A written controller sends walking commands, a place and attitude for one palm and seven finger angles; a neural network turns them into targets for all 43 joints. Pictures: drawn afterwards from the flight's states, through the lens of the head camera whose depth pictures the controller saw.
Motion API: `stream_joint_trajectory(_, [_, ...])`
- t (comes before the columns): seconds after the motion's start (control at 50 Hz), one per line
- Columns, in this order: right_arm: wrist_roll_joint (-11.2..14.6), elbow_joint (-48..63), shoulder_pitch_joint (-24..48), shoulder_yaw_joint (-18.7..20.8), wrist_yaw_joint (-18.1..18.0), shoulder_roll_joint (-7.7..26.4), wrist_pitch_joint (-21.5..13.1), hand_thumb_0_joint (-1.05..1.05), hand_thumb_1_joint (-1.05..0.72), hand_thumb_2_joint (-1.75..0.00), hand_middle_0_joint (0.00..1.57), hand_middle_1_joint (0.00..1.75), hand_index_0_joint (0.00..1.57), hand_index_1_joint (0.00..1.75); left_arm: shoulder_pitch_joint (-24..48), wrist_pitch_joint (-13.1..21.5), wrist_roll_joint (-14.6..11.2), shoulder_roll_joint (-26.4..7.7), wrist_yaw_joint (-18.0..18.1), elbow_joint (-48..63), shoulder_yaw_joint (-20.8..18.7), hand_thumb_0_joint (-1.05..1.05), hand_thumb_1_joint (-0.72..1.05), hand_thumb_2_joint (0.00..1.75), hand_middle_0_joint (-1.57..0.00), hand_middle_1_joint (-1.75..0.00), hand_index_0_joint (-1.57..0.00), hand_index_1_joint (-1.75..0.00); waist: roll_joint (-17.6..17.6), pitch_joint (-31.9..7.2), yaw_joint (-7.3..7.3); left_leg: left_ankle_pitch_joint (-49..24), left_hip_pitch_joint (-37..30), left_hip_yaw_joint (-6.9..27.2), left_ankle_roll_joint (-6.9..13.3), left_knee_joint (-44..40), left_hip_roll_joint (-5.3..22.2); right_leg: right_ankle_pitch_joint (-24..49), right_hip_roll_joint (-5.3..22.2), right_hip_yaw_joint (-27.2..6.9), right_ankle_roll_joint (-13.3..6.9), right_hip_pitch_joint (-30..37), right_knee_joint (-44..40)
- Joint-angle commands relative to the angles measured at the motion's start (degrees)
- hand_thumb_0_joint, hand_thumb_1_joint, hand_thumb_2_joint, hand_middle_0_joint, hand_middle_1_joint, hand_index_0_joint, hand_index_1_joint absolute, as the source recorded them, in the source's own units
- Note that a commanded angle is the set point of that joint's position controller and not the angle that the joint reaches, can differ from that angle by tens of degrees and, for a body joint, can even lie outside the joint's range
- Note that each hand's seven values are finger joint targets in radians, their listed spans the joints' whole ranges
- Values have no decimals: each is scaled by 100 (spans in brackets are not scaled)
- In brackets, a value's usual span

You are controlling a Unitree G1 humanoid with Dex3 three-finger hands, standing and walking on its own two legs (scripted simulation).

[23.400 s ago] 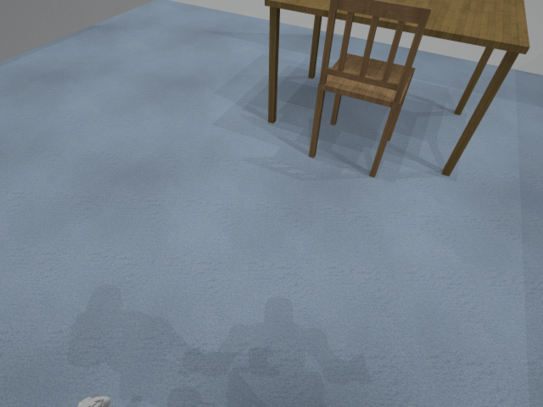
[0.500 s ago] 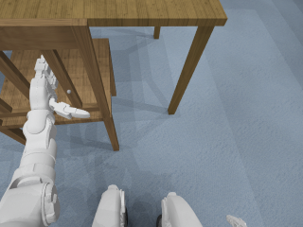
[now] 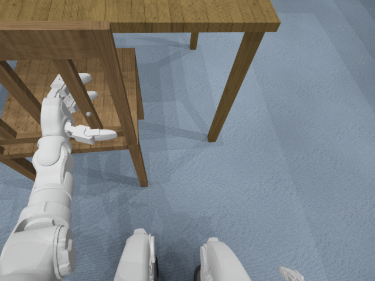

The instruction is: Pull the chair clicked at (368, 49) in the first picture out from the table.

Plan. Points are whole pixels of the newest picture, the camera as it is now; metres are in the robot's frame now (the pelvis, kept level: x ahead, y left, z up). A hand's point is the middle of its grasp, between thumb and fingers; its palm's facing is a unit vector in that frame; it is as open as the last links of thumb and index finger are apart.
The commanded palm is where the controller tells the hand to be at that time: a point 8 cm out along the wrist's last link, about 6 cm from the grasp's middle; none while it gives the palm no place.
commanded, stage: hook a spindle and tug to test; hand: left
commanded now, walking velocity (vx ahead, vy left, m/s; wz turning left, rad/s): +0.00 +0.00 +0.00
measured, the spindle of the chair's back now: (30, 103) +0.48 +0.33 +0.03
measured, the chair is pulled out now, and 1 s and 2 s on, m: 0.00 0.02 0.18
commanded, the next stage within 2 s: step backward, pulling the chair out in 1.00 s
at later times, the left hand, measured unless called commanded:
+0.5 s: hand (91, 113) +0.45 +0.20 +0.03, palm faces +0.13 -0.99 -0.02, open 5.6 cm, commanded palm +0.42 +0.23 +0.03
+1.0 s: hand (90, 123) +0.43 +0.20 +0.03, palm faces +0.11 -0.99 -0.02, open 5.7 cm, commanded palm +0.40 +0.24 +0.03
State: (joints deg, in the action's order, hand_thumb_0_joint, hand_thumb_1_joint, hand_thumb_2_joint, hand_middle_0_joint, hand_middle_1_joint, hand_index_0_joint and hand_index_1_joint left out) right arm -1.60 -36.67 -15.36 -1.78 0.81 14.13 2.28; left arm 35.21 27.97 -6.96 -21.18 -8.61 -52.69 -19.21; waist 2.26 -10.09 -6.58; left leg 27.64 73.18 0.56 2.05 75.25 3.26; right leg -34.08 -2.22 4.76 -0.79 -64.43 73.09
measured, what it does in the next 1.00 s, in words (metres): stands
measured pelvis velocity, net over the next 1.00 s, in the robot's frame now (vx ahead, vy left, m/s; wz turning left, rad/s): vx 0.02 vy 0.00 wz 0.00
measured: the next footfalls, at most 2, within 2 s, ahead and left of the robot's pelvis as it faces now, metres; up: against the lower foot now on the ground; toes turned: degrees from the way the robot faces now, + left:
none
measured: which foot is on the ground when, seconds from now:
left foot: down 0.00-1.00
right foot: down 0.00-1.00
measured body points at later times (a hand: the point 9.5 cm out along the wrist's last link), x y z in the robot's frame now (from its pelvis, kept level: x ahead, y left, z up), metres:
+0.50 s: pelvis +0.01 +0.00 +0.01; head +0.13 +0.03 +0.44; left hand +0.44 +0.25 +0.04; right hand +0.08 -0.26 -0.11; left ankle +0.06 +0.10 -0.61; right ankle +0.00 -0.12 -0.61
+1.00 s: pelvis +0.02 +0.00 +0.01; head +0.14 +0.02 +0.45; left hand +0.41 +0.25 +0.04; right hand +0.13 -0.25 -0.10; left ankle +0.06 +0.10 -0.61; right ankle +0.00 -0.12 -0.61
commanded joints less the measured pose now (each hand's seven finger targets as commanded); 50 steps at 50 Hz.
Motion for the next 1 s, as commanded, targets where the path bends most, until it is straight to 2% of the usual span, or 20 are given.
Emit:
stream_joint_trajectory(0.0, [-28,383,-605,376,-95,1028,-123,0,-90,-90,20,30,20,30,2127,370,-53,-1113,52,1013,-170,0,12,56,-50,-145,-50,-145,599,-2541,-129,-1347,-3105,482,-106,-842,-85,1287,-100,-221,-102,36,-1032])
stream_joint_trajectory(0.04, [-35,414,-607,385,-95,1023,-115,0,-90,-90,20,30,20,30,2025,372,-46,-1217,97,1090,-280,0,23,61,-50,-145,-50,-145,510,-2665,-62,-1406,-3050,446,-96,-826,-89,1361,-105,-242,-101,209,-1024])
stream_joint_trajectory(0.12, [-38,458,-601,403,-49,986,-104,0,-90,-90,20,30,20,30,1913,412,-61,-1067,169,1441,-194,0,45,71,-50,-145,-50,-145,673,-2900,-31,-1726,-3346,441,-117,-836,-83,1580,-120,-231,-109,269,-1021])
stream_joint_trajectory(0.14, [-38,467,-611,403,-53,1005,-90,0,-90,-90,20,30,20,30,1732,402,-43,-1220,196,1408,-312,0,51,73,-50,-145,-50,-145,592,-2873,33,-1781,-3255,425,-126,-849,-81,1660,-117,-243,-115,384,-1011])
stream_joint_trajectory(0.16, [-30,488,-599,392,-45,972,-81,0,-90,-90,20,30,20,30,1741,391,-38,-1066,208,1421,-178,0,56,76,-50,-145,-50,-145,473,-2770,-25,-1768,-3188,404,-107,-855,-94,1705,-125,-244,-99,433,-1035])
stream_joint_trajectory(0.22, [-26,460,-589,403,-23,959,-90,0,-90,-90,20,30,20,30,1865,428,-6,-904,234,1562,-9,0,73,83,-50,-145,-50,-145,657,-2715,-59,-1651,-3301,420,-126,-888,-78,1545,-121,-232,-107,266,-1060])
stream_joint_trajectory(0.28, [-49,432,-631,396,-40,999,-82,0,-90,-90,20,30,20,30,1828,462,56,-1129,272,1416,-154,0,90,90,-50,-145,-50,-145,524,-2551,-68,-1564,-3124,412,-102,-883,-86,1520,-134,-258,-109,301,-1059])
stream_joint_trajectory(0.32, [-54,429,-604,398,-25,960,-86,0,-90,-90,20,30,20,30,1863,508,55,-1028,252,1532,-86,0,90,90,-50,-145,-50,-145,657,-2659,-73,-1716,-3228,381,-108,-849,-90,1674,-123,-274,-105,332,-1047])
stream_joint_trajectory(0.34, [-54,451,-615,413,-25,972,-84,0,-90,-90,20,30,20,30,1655,517,53,-1105,239,1557,-167,0,90,90,-50,-145,-50,-145,630,-2764,13,-1785,-3267,371,-123,-861,-85,1729,-127,-276,-115,436,-1034])
stream_joint_trajectory(0.4, [-23,500,-573,405,6,946,-70,0,-90,-90,20,30,20,30,1281,461,-16,-920,187,1498,-77,0,90,90,-50,-145,-50,-145,572,-2646,26,-1837,-3233,349,-122,-889,-100,1806,-132,-258,-112,477,-1056])
stream_joint_trajectory(0.48, [-18,548,-568,422,-5,965,-58,0,-90,-90,20,30,20,30,1166,438,-35,-981,153,1760,-88,0,90,90,-50,-145,-50,-145,662,-2727,72,-2016,-3316,351,-126,-885,-92,1960,-126,-275,-125,525,-1008])
stream_joint_trajectory(0.5, [-6,564,-536,417,14,926,-63,0,-90,-90,20,30,20,30,1108,416,-81,-768,138,1850,45,0,90,90,-50,-145,-50,-145,735,-2743,44,-2105,-3412,338,-130,-900,-100,2039,-125,-257,-115,536,-1036])
stream_joint_trajectory(0.54, [5,595,-527,439,12,942,-52,0,-90,-90,20,30,20,30,734,374,-115,-866,127,1917,-67,0,90,90,-50,-145,-50,-145,547,-2783,120,-2167,-3326,286,-130,-898,-98,2187,-125,-287,-103,739,-1056])
stream_joint_trajectory(0.56, [11,610,-526,430,16,931,-50,0,-90,-90,20,30,20,30,672,347,-144,-821,127,1909,-50,0,90,90,-50,-145,-50,-145,381,-2727,106,-2175,-3227,279,-112,-902,-109,2265,-127,-284,-94,832,-1058])
stream_joint_trajectory(0.64, [25,611,-489,436,27,913,-69,0,-90,-90,20,30,20,30,751,321,-138,-628,133,2058,144,0,90,90,-50,-145,-50,-145,512,-2537,40,-2120,-3242,284,-114,-897,-104,2192,-116,-272,-92,665,-1053])
stream_joint_trajectory(0.7, [20,661,-503,471,39,931,-90,0,-90,-90,20,30,20,30,292,315,-171,-676,149,2301,40,0,90,90,-50,-145,-50,-145,614,-2810,189,-2515,-3534,308,-152,-908,-90,2398,-115,-249,-118,732,-1000])
stream_joint_trajectory(0.76, [42,707,-447,470,58,885,-98,0,-90,-90,20,30,20,30,45,257,-215,-364,135,2431,314,0,90,90,-50,-145,-50,-145,435,-2665,139,-2447,-3479,276,-136,-943,-104,2442,-118,-244,-93,838,-1078])
stream_joint_trajectory(0.84, [60,697,-398,462,39,896,-110,0,-90,-90,20,30,20,30,-131,237,-240,-500,127,2359,169,0,90,90,-50,-145,-50,-145,215,-2432,149,-2286,-3151,227,-107,-914,-128,2496,-110,-284,-79,945,-1073])
stream_joint_trajectory(0.92, [49,728,-368,466,39,879,-135,0,-90,-90,20,30,20,30,-239,287,-239,-351,104,2647,314,0,90,90,-50,-145,-50,-145,597,-2582,214,-2598,-3529,281,-156,-932,-108,2509,-95,-238,-112,792,-1007])
stream_joint_trajectory(0.98, [43,707,-378,474,21,899,-156,0,-90,-90,20,30,20,30,-196,238,-261,-365,126,2611,308,0,90,90,-50,-145,-50,-145,326,-2546,135,-2533,-3371,288,-122,-872,-115,2568,-99,-249,-96,848,-1002])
